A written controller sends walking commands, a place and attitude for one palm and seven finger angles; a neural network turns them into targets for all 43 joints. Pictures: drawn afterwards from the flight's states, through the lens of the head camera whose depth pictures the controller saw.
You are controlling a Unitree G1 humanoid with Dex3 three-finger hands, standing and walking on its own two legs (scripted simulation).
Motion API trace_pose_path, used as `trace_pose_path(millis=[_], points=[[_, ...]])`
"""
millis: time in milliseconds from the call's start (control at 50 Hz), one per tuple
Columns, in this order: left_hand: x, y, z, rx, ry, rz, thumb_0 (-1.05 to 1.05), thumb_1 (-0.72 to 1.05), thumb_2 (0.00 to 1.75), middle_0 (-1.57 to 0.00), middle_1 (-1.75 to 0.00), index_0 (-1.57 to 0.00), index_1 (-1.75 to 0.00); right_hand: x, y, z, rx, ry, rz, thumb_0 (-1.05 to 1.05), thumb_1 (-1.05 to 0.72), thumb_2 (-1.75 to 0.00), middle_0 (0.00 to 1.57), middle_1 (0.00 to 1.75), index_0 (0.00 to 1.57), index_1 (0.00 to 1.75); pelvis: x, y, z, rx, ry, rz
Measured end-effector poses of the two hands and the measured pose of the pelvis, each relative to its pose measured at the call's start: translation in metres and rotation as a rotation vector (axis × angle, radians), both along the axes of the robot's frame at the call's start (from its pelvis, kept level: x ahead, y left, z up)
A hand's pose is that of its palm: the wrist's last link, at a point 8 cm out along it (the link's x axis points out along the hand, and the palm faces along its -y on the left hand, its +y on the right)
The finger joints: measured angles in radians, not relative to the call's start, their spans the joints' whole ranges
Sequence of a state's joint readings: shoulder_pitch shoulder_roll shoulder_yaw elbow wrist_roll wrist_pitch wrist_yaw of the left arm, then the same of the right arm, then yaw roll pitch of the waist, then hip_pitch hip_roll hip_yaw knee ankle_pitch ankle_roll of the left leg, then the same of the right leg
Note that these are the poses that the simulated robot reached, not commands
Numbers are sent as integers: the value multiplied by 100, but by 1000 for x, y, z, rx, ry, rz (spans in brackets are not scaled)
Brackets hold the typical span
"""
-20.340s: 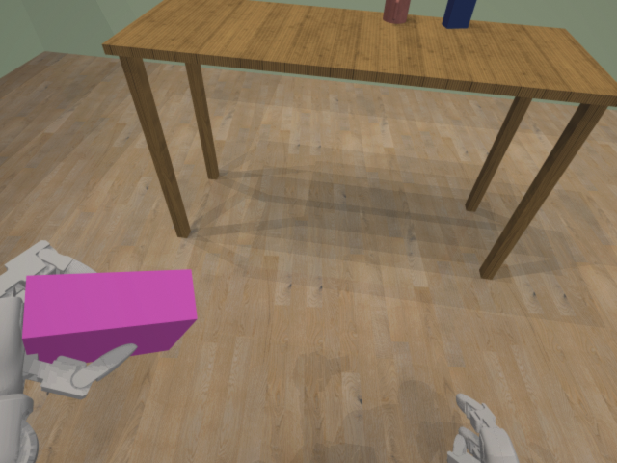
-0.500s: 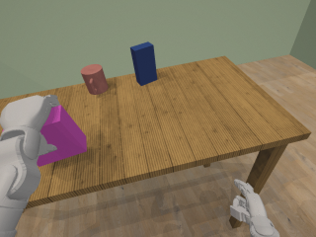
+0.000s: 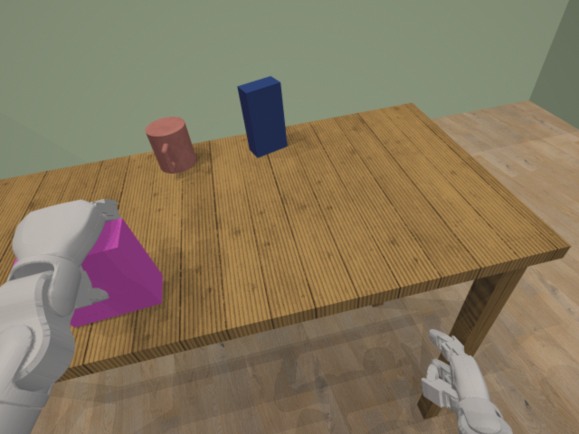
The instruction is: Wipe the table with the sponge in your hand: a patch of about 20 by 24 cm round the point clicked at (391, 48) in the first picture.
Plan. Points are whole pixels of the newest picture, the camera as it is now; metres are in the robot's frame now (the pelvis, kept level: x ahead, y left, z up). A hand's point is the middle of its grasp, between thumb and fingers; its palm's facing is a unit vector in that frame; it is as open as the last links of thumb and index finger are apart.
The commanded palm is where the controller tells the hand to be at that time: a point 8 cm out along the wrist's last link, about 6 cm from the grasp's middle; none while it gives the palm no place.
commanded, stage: lower the sponge onto the table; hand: left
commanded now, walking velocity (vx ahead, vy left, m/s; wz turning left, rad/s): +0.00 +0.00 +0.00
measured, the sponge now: (105, 284) +0.25 +0.31 +0.10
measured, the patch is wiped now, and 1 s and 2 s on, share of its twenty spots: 0.00 0.30 0.50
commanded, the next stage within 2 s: wipe forward along the first lane in 0.28 s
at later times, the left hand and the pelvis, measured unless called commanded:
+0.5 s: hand (89, 260) +0.25 +0.31 +0.15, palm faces +0.06 -0.02 -1.00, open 9.6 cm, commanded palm +0.22 +0.30 +0.21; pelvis +0.00 +0.00 +0.00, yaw +0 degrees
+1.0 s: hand (98, 234) +0.30 +0.33 +0.15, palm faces +0.01 +0.01 -1.00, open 9.6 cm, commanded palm +0.28 +0.32 +0.19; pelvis +0.01 +0.00 +0.00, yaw +1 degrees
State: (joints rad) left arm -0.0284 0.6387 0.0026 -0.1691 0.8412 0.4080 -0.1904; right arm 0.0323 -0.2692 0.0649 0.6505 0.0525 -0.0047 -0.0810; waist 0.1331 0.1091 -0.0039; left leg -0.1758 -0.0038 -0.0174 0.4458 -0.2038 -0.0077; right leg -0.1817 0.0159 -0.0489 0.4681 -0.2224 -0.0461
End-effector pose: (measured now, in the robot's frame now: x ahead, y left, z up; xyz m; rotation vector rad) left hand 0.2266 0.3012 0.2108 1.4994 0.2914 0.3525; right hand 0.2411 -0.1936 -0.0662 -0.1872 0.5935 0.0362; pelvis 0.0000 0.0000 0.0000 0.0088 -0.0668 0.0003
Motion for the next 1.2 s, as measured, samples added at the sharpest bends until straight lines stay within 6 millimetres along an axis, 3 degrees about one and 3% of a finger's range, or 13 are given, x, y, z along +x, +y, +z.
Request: trace_pose_path(millis=[120, 260, 480, 1200], points=[[-5, -5, -4, 12, -12, -61, 0, -45, 103, -79, -136, -78, -137, -1, -1, 0, -13, 1, -2, 2, -91, -89, 20, 30, 21, 30, 2, 0, 0, -3, -8, 0], [-4, 5, -3, 7, -45, -2, 0, -45, 103, -79, -136, -78, -137, -3, 1, -2, -9, 18, -3, 2, -91, -89, 20, 30, 21, 30, 1, 1, 1, -5, -6, 6], [-1, 0, -6, 17, -15, -27, 0, -45, 104, -79, -137, -78, -137, -2, 2, -1, 1, 9, -10, 2, -91, -89, 20, 30, 20, 30, 2, 3, 1, -4, -1, 5], [74, 29, -7, 43, 60, 23, 1, -48, 108, -79, -137, -78, -137, -46, -37, -27, -44, 175, -133, 2, -91, -89, 20, 30, 20, 30, 8, 0, -1, -12, 55, 17]])
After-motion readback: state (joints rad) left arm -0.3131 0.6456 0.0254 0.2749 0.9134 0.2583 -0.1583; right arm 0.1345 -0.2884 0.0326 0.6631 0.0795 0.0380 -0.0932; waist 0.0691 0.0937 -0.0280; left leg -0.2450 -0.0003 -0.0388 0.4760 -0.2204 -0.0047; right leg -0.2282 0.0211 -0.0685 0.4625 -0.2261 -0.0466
